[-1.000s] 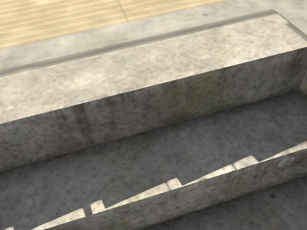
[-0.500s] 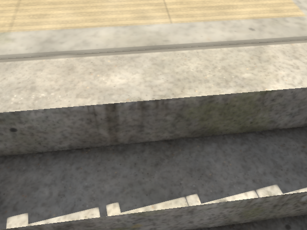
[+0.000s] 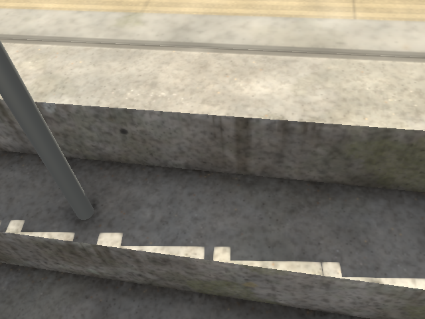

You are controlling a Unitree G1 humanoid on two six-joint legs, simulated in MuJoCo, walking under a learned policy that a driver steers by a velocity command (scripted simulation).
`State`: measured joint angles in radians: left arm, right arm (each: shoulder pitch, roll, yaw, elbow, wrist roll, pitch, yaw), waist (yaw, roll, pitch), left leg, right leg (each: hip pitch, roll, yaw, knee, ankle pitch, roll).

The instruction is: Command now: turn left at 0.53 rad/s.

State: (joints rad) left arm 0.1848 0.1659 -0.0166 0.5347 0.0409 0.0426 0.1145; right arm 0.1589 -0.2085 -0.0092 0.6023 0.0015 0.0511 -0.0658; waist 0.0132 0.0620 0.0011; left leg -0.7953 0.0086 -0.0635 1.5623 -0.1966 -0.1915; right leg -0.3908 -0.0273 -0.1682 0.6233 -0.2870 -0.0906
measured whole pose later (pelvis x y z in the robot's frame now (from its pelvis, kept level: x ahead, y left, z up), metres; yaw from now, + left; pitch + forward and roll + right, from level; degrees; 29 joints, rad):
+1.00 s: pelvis +0.03 -0.02 +0.00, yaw -17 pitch +3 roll +3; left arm 0.24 0.21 0.02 0.59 0.02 0.04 0.06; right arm 0.16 -0.19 0.03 0.63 -0.02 0.00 -0.03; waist 0.02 0.04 -0.06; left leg -0.71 0.00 0.01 1.45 -0.17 -0.07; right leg -0.37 0.06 0.12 0.65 -0.33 -0.07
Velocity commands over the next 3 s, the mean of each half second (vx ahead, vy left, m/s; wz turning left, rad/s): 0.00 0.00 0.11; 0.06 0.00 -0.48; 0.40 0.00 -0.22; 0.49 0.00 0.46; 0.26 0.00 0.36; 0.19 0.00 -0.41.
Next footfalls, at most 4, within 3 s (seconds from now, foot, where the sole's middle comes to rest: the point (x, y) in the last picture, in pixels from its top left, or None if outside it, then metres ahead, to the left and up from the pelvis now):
0.22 left None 0.06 0.12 -0.76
0.68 right None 0.05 -0.12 -0.76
1.16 left None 0.11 0.10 -0.76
1.48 right None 0.26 -0.24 -0.56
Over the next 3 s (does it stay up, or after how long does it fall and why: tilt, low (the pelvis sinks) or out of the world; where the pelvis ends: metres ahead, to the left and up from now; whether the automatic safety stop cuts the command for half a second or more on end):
stays up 0.81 0.02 0.63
